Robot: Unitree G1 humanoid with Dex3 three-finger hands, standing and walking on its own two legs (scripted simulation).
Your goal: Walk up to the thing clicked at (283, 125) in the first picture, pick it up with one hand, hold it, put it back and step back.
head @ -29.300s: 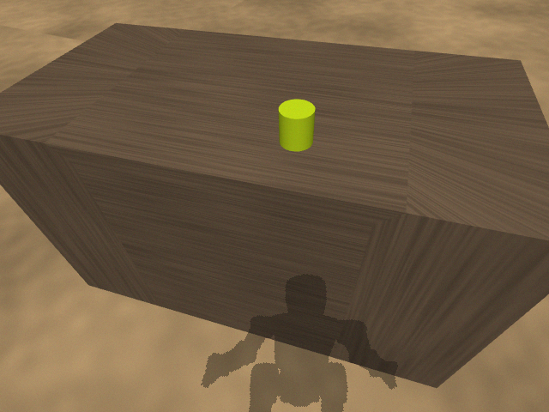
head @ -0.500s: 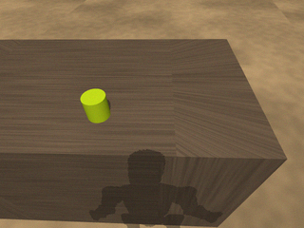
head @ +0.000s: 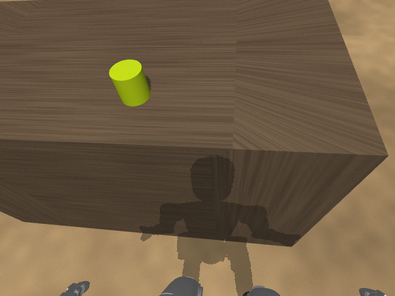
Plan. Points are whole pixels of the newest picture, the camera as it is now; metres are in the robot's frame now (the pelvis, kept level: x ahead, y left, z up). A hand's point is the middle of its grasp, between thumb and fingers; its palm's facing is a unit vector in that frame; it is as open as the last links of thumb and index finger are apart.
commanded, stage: step back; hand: left
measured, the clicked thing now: (131, 83) +0.58 +0.20 +0.08
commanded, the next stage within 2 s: none
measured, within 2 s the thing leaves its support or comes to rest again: neither
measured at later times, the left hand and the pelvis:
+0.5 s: hand out of the picture -0.04 +0.32 -0.15, palm faces -0.02 -0.92 -0.40, open 7.4 cm; pelvis -0.13 +0.04 +0.00, yaw -2 degrees
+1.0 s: hand out of the picture -0.13 +0.33 -0.15, palm faces -0.01 -0.92 -0.39, open 7.4 cm; pelvis -0.28 +0.07 +0.00, yaw -1 degrees
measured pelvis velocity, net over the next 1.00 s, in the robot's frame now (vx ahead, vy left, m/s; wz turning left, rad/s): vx -0.28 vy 0.07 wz -0.01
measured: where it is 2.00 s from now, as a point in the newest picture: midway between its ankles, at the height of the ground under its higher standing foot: outside the picture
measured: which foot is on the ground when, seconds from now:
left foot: up 0.00-0.14, down 0.16-0.58, up 0.60-0.86, down 0.88-1.00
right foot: down 0.00-0.18, up 0.20-0.54, down 0.56-0.90, up 0.92-1.00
